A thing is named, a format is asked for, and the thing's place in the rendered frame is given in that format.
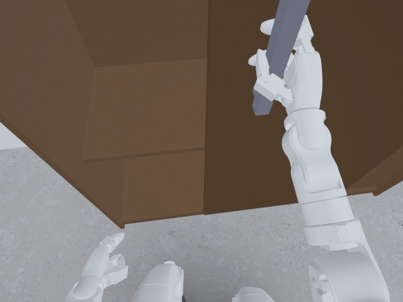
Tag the left robot forearm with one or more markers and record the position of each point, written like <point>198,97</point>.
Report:
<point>88,288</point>

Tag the right robot thigh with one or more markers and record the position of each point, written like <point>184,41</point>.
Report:
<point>250,294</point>

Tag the robot thigh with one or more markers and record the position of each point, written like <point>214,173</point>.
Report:
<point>162,284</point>
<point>250,294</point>

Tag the robot left hand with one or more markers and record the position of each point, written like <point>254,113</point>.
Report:
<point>112,270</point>

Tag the robot right hand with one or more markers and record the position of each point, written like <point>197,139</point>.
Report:
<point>303,73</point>

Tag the left robot thigh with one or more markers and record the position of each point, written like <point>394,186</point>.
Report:
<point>162,284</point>

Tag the wardrobe door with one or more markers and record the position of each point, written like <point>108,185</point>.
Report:
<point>382,171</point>
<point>360,43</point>

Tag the right robot upper arm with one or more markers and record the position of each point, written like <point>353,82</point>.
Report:
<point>349,277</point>

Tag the handle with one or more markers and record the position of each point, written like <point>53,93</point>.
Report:
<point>288,20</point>

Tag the right robot forearm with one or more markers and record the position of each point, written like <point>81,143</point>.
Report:
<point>329,220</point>

